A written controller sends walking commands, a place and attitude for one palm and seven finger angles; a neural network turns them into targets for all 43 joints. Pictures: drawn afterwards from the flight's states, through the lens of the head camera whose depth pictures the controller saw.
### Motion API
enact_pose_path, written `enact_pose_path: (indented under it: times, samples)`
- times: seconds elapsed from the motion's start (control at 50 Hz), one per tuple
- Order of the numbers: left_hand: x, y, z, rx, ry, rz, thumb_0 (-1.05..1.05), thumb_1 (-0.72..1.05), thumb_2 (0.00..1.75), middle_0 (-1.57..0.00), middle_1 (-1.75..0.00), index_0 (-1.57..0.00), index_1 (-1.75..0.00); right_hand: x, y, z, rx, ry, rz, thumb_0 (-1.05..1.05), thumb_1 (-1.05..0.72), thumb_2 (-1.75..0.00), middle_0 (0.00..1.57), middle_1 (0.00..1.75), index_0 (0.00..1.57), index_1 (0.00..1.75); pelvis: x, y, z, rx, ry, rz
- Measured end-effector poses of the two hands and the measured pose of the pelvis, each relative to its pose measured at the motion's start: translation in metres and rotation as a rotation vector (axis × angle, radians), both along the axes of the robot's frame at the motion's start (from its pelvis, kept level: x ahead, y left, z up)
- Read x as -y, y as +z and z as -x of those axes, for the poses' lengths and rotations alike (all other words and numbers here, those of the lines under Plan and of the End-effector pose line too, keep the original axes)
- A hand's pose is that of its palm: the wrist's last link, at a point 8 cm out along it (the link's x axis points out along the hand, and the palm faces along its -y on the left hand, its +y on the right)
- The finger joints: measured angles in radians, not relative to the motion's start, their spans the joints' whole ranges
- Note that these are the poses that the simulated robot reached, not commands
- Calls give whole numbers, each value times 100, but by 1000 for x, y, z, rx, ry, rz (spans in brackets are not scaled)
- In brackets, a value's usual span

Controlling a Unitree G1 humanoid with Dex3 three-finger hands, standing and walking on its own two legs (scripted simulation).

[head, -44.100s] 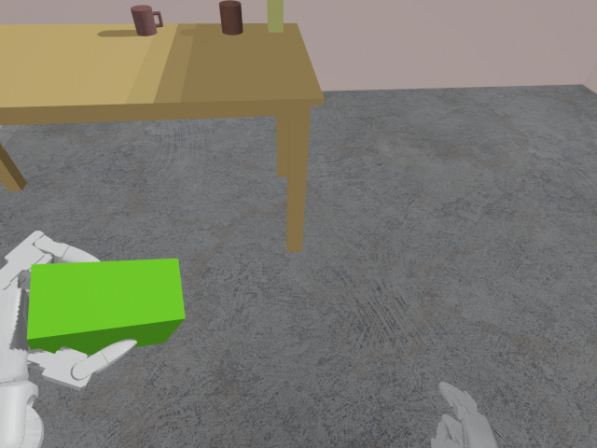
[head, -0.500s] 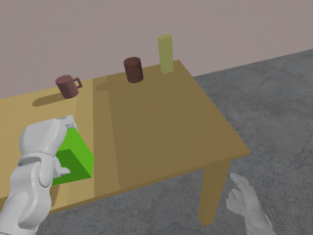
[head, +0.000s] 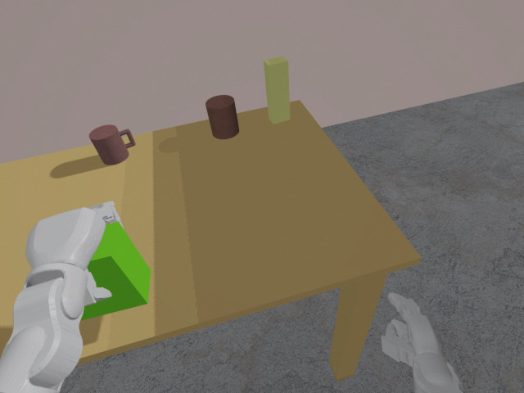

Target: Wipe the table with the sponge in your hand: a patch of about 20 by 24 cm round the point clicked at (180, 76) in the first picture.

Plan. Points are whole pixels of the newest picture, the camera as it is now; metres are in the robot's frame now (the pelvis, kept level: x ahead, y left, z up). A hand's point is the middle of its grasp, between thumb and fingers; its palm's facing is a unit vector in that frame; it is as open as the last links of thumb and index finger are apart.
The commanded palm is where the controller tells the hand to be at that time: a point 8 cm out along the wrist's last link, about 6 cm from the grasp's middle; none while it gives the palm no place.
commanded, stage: move the sponge above the wiping area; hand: left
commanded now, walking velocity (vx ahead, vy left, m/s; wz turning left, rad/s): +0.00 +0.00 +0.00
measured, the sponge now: (106, 280) +0.23 +0.30 +0.07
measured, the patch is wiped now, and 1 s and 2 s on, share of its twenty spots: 0.00 0.00 0.00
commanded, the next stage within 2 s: lower the sponge onto the table in 1.50 s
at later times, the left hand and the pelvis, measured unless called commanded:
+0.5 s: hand (113, 256) +0.25 +0.28 +0.11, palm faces +0.04 -0.08 -1.00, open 10.5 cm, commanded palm +0.22 +0.27 +0.17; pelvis +0.00 +0.00 +0.00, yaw +0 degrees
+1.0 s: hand (122, 257) +0.26 +0.28 +0.09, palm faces +0.01 -0.08 -1.00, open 10.5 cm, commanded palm +0.23 +0.27 +0.16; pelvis +0.01 +0.00 +0.00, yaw +0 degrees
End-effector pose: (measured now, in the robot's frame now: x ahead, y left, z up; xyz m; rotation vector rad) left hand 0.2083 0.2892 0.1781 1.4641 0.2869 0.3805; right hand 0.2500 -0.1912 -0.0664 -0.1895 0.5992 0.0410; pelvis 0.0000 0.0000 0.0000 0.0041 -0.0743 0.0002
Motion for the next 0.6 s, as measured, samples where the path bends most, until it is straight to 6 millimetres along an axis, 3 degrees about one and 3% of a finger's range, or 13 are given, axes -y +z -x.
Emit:
enact_pose_path:
  times: [0.26,0.4,0.6]
  samples:
    - [12,-9,-4,-2,-50,3,-1,-55,103,-68,-131,-71,-130,-8,0,1,-3,4,-8,1,-90,-90,20,30,20,30,-4,1,1,1,-2,1]
    - [6,-14,-13,-17,-7,7,-1,-54,103,-68,-131,-71,-130,-9,0,2,-9,-1,-9,1,-90,-90,20,30,20,30,-4,1,3,-2,2,1]
    - [17,-24,-27,-40,-55,8,-1,-54,103,-68,-131,-71,-130,-3,-2,6,-22,-18,1,1,-90,-90,20,30,20,30,-4,1,2,-9,3,1]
